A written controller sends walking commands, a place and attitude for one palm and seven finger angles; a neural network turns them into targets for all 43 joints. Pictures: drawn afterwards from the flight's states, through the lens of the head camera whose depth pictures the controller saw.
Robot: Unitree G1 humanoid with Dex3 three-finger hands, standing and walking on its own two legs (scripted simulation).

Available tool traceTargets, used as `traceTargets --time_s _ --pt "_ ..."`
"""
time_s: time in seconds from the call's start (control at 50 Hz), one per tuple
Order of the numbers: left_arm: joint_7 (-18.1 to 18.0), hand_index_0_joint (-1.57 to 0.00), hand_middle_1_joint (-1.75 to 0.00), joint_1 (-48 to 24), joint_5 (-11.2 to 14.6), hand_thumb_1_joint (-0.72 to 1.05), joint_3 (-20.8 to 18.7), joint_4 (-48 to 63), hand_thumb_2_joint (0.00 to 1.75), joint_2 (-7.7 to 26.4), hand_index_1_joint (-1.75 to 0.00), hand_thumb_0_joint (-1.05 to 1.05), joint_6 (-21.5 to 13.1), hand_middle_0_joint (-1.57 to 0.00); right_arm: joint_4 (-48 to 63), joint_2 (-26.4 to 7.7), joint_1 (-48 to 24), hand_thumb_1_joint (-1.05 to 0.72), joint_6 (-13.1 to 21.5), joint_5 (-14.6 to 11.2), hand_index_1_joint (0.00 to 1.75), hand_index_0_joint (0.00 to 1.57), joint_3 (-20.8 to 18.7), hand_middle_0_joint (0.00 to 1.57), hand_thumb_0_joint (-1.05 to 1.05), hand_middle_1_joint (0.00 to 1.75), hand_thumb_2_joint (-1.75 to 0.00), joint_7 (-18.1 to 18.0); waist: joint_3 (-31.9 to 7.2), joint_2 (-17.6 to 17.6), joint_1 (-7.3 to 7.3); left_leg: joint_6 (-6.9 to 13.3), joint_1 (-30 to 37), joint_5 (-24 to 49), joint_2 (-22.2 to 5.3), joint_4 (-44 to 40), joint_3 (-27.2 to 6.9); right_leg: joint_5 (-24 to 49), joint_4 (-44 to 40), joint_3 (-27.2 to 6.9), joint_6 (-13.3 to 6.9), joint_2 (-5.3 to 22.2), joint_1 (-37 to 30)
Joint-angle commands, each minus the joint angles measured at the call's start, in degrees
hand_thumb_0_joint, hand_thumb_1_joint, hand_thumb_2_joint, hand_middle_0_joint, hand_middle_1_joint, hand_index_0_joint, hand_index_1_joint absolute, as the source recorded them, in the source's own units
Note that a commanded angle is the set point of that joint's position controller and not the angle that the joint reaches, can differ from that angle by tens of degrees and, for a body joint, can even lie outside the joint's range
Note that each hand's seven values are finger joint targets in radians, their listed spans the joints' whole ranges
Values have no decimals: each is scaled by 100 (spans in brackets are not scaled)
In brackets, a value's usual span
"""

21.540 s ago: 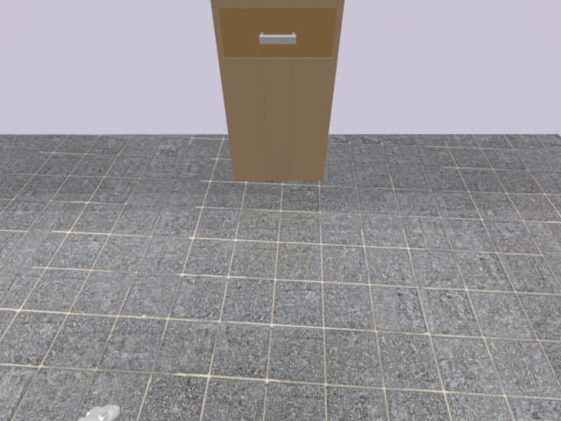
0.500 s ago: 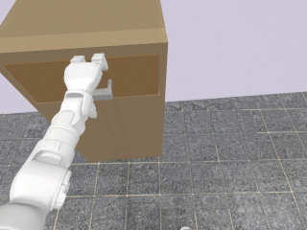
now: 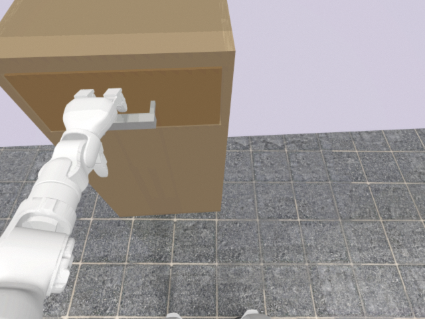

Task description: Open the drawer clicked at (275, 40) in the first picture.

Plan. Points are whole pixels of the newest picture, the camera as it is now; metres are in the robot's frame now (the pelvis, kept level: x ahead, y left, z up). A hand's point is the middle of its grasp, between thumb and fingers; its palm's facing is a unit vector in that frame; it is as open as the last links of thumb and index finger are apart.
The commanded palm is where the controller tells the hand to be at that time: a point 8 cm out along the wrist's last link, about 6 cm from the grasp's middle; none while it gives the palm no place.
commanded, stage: lower the fingers behind the handle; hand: left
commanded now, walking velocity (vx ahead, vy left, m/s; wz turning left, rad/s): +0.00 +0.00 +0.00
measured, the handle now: (125, 114) +0.54 +0.19 +0.01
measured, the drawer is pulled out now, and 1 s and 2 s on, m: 0.00 0.00 0.00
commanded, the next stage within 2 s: lift the fingers back up to retry in 1.12 s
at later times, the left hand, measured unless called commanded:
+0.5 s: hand (108, 130) +0.49 +0.21 +0.03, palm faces -0.04 -0.03 -1.00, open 13.9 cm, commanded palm +0.47 +0.21 +0.06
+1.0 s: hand (110, 129) +0.49 +0.21 +0.02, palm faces -0.04 +0.01 -1.00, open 13.9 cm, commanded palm +0.47 +0.20 +0.05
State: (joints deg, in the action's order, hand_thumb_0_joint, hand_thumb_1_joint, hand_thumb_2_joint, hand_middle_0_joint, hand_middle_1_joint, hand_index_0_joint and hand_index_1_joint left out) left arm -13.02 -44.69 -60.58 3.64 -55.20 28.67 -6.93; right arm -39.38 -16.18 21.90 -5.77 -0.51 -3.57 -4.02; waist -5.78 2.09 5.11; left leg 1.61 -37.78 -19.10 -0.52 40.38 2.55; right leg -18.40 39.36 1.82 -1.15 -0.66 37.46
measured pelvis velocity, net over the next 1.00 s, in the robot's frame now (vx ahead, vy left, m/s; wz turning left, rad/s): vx -0.01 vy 0.01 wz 0.00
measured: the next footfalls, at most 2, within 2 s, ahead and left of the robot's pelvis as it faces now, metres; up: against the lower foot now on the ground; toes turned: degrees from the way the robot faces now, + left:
none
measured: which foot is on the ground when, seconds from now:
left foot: down 0.00-1.00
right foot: down 0.00-1.00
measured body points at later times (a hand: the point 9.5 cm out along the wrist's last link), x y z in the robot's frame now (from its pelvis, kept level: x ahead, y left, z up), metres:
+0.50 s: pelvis +0.01 +0.01 -0.01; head +0.10 +0.01 +0.43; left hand +0.48 +0.21 +0.08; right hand +0.02 -0.25 -0.14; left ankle -0.01 +0.10 -0.71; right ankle +0.00 -0.11 -0.71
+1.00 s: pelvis -0.01 +0.01 -0.02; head +0.09 +0.01 +0.42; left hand +0.49 +0.20 +0.08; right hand +0.00 -0.26 -0.15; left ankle -0.01 +0.10 -0.71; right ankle +0.00 -0.11 -0.71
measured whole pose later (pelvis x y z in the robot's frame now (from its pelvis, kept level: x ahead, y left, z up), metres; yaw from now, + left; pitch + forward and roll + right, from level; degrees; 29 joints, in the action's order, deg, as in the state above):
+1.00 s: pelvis -0.01 +0.01 -0.02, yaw +0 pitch +20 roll -2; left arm -18.0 -53.5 -61.6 6.8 -64.4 25.7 2.2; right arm -39.7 -14.6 21.1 -5.8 0.0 -2.0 -1.2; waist -8.4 2.9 7.1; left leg 2.4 -47.2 -22.0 -0.5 49.1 2.0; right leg -20.7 46.6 2.3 -0.5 -0.5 46.0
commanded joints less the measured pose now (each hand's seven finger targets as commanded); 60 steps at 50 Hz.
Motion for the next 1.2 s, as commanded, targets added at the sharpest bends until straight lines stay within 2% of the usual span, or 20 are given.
traceTargets --time_s 0.0,0.08,0.16,0.18,0.26,0.3,0.4,0.42,0.46,0.54,0.6,0.66,0.7,0.76,0.88,0.92,0.96,0.98,1.04,1.18 --pt "-657 -30 -120 -2957 -22 -50 -232 1196 30 860 -120 0 -191 -30 156 -697 569 -90 188 122 30 20 -363 20 0 30 -90 54 -2626 431 265 85 1747 2127 140 62 -259 1582 -230 -86 -90 -204 -479" --pt "-950 -30 -120 -2896 -68 -50 -236 488 30 816 -120 0 357 -30 7 -760 582 -90 151 125 30 20 -327 20 0 30 -90 211 -2258 222 266 71 1378 1949 147 21 -250 1434 -241 6 -113 -242 -359" --pt "-885 -30 -120 -2955 -111 -50 -286 454 30 923 -120 0 685 -30 77 -767 579 -90 94 128 30 20 -303 20 0 30 -90 264 -2748 329 166 70 1507 2348 152 48 -227 1881 -169 -19 -119 -248 -712" --pt "-826 -30 -120 -2939 -108 -50 -208 405 30 842 -120 0 728 -30 105 -756 540 -90 80 120 30 20 -303 20 0 30 -90 258 -2651 282 220 71 1524 2335 137 60 -222 1871 -188 -12 -107 -254 -660" --pt "-640 -30 -120 -2744 -63 -50 -408 409 30 1057 -120 0 574 -30 171 -761 550 -90 61 136 30 20 -271 20 0 30 -90 200 -2667 -15 176 118 1390 2337 125 57 -228 2005 -162 -45 -79 -245 -887" --pt "-565 -30 -120 -2355 -40 -50 -273 165 30 825 -120 0 578 -30 206 -741 514 -90 54 126 30 20 -261 20 0 30 -90 183 -2388 -295 187 141 1161 2130 137 27 -178 1977 -209 -49 -57 -235 -919" --pt "-552 -30 -120 -2028 -111 -50 -216 116 30 639 -120 0 395 -30 242 -715 532 -90 51 130 30 20 -269 20 0 30 -90 217 -2130 -216 122 122 1103 2098 109 79 -183 1749 -145 -6 -92 -254 -577" --pt "-567 -30 -120 -2126 -140 -50 -180 121 30 657 -120 0 394 -30 247 -721 541 -90 43 122 30 20 -254 20 0 30 -90 215 -2043 -230 171 118 1041 2023 104 95 -209 1674 -120 -3 -96 -255 -477" --pt "-617 -30 -120 -2215 -168 -50 -90 214 30 507 -120 0 360 -30 247 -696 572 -90 46 138 30 20 -282 20 0 30 -90 243 -2159 -51 170 99 1134 2137 94 153 -235 1630 -40 13 -108 -258 -333" --pt "-738 -30 -120 -2248 -170 -50 -177 35 30 552 -120 0 490 -30 195 -715 611 -90 35 152 30 20 -293 20 0 30 -90 280 -2150 -136 211 95 1044 2074 84 243 -258 1528 28 43 -125 -271 -178" --pt "-774 -30 -120 -2350 -177 -50 77 -90 30 268 -120 0 627 -30 197 -696 629 -90 41 142 30 20 -301 20 0 30 -90 300 -2078 -91 297 90 973 1875 89 287 -250 1369 44 55 -112 -273 0" --pt "-756 -30 -120 -2297 -172 -50 -9 -241 30 401 -120 0 751 -30 196 -725 645 -90 14 136 30 20 -290 20 0 30 -90 296 -2218 -115 276 88 930 1908 88 336 -268 1405 132 51 -115 -269 -31" --pt "-701 -30 -120 -2346 -119 -50 279 -354 30 37 -120 0 843 -30 214 -706 630 -90 27 126 30 20 -285 20 0 30 -90 305 -2013 -163 358 96 845 1682 90 325 -261 1220 76 74 -101 -273 119" --pt "-646 -30 -120 -2444 -105 -50 124 -354 30 296 -120 0 889 -30 226 -741 643 -90 24 120 30 20 -267 20 0 30 -90 284 -2101 -109 345 108 839 1541 86 322 -275 1115 91 57 -103 -266 91" --pt "-433 -30 -120 -2752 -60 -50 250 -519 30 380 -120 0 892 -30 260 -767 662 -90 74 88 30 20 -190 20 0 30 -90 192 -1783 -215 515 152 482 965 107 320 -275 739 40 29 -71 -250 255" --pt "-377 -30 -120 -2685 -51 -50 199 -457 30 439 -120 0 831 -30 289 -762 684 -90 105 88 30 20 -183 20 0 30 -90 187 -1970 -170 434 153 482 972 114 336 -272 741 84 22 -75 -248 185" --pt "-319 -30 -120 -2687 -39 -50 208 -511 30 467 -120 0 797 -30 286 -761 717 -90 112 90 30 20 -175 20 0 30 -90 175 -1976 -154 479 162 437 931 118 381 -255 745 89 5 -64 -249 204" --pt "-303 -30 -120 -2616 -44 -50 62 -489 30 636 -120 0 758 -30 289 -766 739 -90 117 89 30 20 -170 20 0 30 -90 166 -2009 -186 418 164 380 933 116 393 -261 758 118 3 -69 -246 157" --pt "-240 -30 -120 -2611 -29 -50 191 -456 30 468 -120 0 684 -30 315 -756 757 -90 132 77 30 20 -172 20 0 30 -90 165 -1984 -227 439 166 315 916 123 421 -268 741 124 2 -75 -260 201" --pt "-286 -30 -120 -2738 -22 -50 160 -515 30 576 -120 0 635 -30 279 -763 854 -90 192 59 30 20 -161 20 0 30 -90 153 -1903 -273 506 184 142 598 121 453 -270 462 115 -14 -47 -258 365"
